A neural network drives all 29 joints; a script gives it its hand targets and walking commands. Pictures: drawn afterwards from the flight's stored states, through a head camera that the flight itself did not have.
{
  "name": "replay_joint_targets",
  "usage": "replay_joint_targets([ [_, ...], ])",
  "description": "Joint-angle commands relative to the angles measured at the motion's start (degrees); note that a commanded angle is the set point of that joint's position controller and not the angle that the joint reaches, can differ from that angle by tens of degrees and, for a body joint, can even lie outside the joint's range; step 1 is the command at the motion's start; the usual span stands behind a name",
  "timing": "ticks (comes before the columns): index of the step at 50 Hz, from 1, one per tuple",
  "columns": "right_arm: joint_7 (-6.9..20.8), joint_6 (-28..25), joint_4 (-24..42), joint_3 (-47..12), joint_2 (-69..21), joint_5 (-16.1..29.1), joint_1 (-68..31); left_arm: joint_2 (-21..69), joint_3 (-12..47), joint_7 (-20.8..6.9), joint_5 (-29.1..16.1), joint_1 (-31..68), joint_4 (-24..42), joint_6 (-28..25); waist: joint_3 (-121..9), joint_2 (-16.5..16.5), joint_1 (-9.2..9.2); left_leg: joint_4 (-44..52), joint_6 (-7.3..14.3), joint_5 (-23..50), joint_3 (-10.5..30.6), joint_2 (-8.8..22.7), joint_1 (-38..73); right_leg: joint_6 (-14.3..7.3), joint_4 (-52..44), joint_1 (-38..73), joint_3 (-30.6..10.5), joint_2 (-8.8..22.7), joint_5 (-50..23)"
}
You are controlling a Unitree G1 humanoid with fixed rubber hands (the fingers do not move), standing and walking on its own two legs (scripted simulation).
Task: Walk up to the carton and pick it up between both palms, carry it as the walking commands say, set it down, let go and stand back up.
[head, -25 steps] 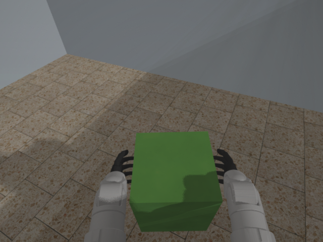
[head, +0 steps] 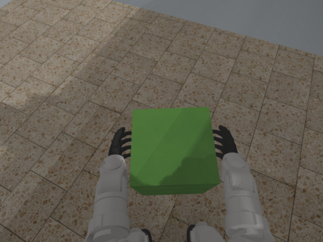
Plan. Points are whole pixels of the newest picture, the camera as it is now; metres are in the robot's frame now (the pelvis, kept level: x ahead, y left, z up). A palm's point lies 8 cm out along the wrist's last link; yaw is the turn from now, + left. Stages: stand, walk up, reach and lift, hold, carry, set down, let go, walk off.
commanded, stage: set down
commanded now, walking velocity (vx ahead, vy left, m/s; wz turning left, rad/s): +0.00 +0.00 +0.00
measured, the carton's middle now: (171, 156) +0.37 -0.03 -0.11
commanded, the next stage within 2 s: none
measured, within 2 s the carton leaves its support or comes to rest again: neither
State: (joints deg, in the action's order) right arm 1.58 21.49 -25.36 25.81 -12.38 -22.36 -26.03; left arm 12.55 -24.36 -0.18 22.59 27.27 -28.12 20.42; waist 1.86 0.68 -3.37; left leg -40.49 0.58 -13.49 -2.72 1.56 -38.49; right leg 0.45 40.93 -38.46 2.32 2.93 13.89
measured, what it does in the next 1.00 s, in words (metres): lowers itself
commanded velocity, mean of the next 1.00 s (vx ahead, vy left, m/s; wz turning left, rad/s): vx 0.00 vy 0.00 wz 0.00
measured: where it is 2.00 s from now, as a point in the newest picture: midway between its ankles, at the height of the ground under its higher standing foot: outside the picture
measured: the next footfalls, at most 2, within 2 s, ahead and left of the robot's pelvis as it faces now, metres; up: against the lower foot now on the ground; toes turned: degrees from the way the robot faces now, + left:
none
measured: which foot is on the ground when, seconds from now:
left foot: down 0.00-1.00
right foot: down 0.00-1.00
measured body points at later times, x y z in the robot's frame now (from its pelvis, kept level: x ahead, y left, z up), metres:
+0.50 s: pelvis -0.01 +0.00 -0.08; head +0.17 -0.01 +0.34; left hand +0.40 +0.12 -0.14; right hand +0.37 -0.18 -0.14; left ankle +0.06 +0.12 -0.71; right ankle +0.06 -0.13 -0.71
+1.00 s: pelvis -0.02 +0.00 -0.15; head +0.19 -0.01 +0.24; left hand +0.42 +0.11 -0.23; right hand +0.40 -0.18 -0.23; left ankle +0.06 +0.12 -0.71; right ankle +0.06 -0.13 -0.71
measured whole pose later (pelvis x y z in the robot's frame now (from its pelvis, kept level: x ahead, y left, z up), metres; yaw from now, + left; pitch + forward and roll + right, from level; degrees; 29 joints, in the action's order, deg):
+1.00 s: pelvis -0.02 +0.00 -0.15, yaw -2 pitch +41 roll +0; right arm -1.2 18.9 -30.7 26.0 -6.9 -15.2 -40.9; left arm 7.7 -25.4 2.8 15.4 41.8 -32.4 17.8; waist -14.6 1.5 -1.7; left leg -81.7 -0.3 -26.2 0.3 -0.2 -96.1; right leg 1.2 81.2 -96.8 -1.1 1.1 25.1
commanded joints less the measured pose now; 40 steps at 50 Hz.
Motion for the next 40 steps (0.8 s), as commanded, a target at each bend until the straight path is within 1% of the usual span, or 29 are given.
replay_joint_targets([
  [1,13.63,-3.64,-3.30,-31.74,-50.19,9.39,-30.43,50.68,31.36,-14.30,-8.94,30.16,-3.37,-3.61,-35.14,-0.20,-0.31,0.83,1.59,5.46,5.47,-8.57,9.65,-1.50,-0.86,9.88,-4.34,-8.66,-8.95],
  [8,14.52,-4.51,-2.51,-33.65,-50.47,10.48,-32.97,52.44,33.59,-14.26,-10.09,32.33,-3.11,-4.34,-42.37,0.40,-0.89,-4.98,1.34,6.06,5.33,-9.33,3.09,-1.40,5.33,2.52,-3.53,-9.56,-9.00],
  [14,15.41,-4.07,-2.86,-34.28,-50.98,11.14,-35.81,53.33,33.74,-14.29,-10.48,34.73,-3.70,-3.87,-46.74,0.23,-0.60,-9.91,1.23,4.56,4.86,-9.87,-2.88,-1.32,10.49,-4.23,-2.89,-10.19,-7.19],
  [20,15.66,-3.27,-3.52,-34.26,-51.40,11.54,-38.14,53.91,33.71,-14.39,-11.07,37.52,-4.47,-3.10,-50.70,0.30,-0.64,-14.84,0.92,3.09,4.21,-10.32,-8.63,-1.12,15.40,-10.40,-2.33,-10.64,-5.81],
  [24,15.46,-2.90,-3.70,-34.44,-51.69,12.12,-39.47,54.06,33.90,-14.28,-11.71,39.23,-4.73,-2.81,-53.56,0.44,-0.61,-18.02,0.65,2.98,3.77,-10.65,-12.40,-0.91,18.39,-13.62,-2.10,-10.96,-5.97],
  [25,15.36,-2.84,-3.79,-34.49,-51.78,12.30,-39.83,54.03,33.91,-14.23,-11.87,39.71,-4.73,-2.77,-54.31,0.48,-0.52,-18.81,0.57,2.82,3.61,-10.76,-13.49,-0.85,19.12,-14.22,-2.08,-11.04,-5.93],
  [26,15.31,-2.70,-4.46,-34.47,-52.13,12.40,-39.67,53.70,33.92,-14.13,-11.95,40.26,-4.51,-2.77,-54.77,0.82,0.11,-19.46,0.37,3.04,3.18,-10.89,-15.46,-0.77,19.91,-13.62,-2.14,-11.11,-6.82],
  [27,15.17,-2.78,-4.09,-34.70,-51.76,12.70,-40.71,54.11,33.91,-14.00,-12.32,40.30,-4.79,-2.75,-55.58,0.60,-0.13,-20.09,0.36,3.11,3.47,-10.91,-15.77,-0.64,20.73,-15.10,-1.95,-11.23,-6.60],
  [28,15.00,-2.78,-4.31,-34.69,-51.77,12.94,-41.36,53.99,33.81,-13.90,-12.46,40.94,-4.69,-2.72,-56.44,0.75,0.02,-20.90,0.24,2.47,3.20,-11.05,-16.60,-0.57,21.33,-16.00,-1.91,-11.30,-5.80],
  [30,14.59,-2.58,-5.35,-34.97,-52.22,13.37,-42.23,53.48,33.59,-13.81,-12.84,42.52,-4.55,-2.69,-57.28,0.72,0.74,-22.26,-0.01,0.77,2.42,-11.32,-20.29,-0.33,22.56,-15.53,-2.13,-11.35,-4.87],
  [31,14.28,-2.76,-5.96,-34.65,-52.31,13.63,-43.75,53.61,33.35,-13.63,-13.26,43.92,-4.52,-2.74,-57.95,0.25,0.63,-23.10,-0.01,-0.99,2.35,-11.34,-20.87,-0.35,23.08,-16.97,-2.12,-11.51,-2.36],
  [32,14.10,-2.64,-5.92,-35.42,-52.10,13.92,-45.23,53.37,33.26,-13.60,-13.33,44.52,-5.29,-2.53,-57.38,0.18,1.74,-23.35,-0.03,-2.19,2.31,-11.37,-21.68,-0.10,23.54,-18.32,-2.15,-11.42,-0.84],
  [33,13.88,-2.52,-5.72,-35.77,-52.25,14.32,-45.37,53.95,33.58,-13.50,-13.59,44.08,-5.77,-2.31,-58.15,0.59,1.61,-23.83,-0.24,-1.15,2.47,-11.44,-21.99,-0.05,24.38,-18.38,-1.85,-11.56,-1.80],
  [35,13.53,-2.71,-5.96,-35.50,-51.97,14.55,-45.70,54.22,33.33,-13.19,-13.94,43.71,-6.27,-2.29,-59.98,0.40,0.86,-25.23,-0.59,0.25,2.61,-11.57,-22.52,0.03,25.80,-20.60,-1.34,-11.96,-2.77],
  [40,12.68,-3.27,-7.11,-34.75,-51.01,14.88,-46.41,52.83,32.82,-12.37,-14.45,45.03,-7.20,-2.90,-61.72,-0.10,0.67,-28.38,-1.00,0.69,2.52,-11.85,-26.35,0.53,28.93,-24.42,-0.97,-12.32,-3.42],
])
